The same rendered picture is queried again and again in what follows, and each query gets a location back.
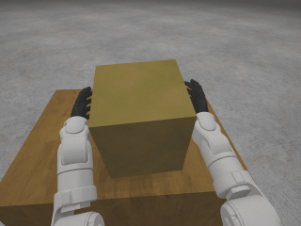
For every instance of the right robot hand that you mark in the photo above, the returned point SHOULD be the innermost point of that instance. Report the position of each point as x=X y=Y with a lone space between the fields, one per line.
x=197 y=97

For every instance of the robot right upper arm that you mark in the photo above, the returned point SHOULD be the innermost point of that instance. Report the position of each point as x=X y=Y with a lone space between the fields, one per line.
x=253 y=210

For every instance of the left robot forearm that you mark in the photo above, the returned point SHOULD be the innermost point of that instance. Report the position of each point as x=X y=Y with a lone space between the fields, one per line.
x=75 y=185

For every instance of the left robot hand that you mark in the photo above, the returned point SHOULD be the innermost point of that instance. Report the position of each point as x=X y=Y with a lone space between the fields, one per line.
x=80 y=108

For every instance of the right robot forearm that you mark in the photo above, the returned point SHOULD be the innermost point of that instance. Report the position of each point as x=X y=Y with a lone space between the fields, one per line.
x=231 y=181

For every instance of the robot left upper arm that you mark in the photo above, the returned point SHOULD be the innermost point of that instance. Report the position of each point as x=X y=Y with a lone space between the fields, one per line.
x=84 y=219

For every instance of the carton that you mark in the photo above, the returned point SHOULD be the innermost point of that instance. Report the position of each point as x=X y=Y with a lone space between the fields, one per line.
x=141 y=117

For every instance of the pedestal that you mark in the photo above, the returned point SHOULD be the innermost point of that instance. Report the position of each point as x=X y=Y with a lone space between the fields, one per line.
x=183 y=197

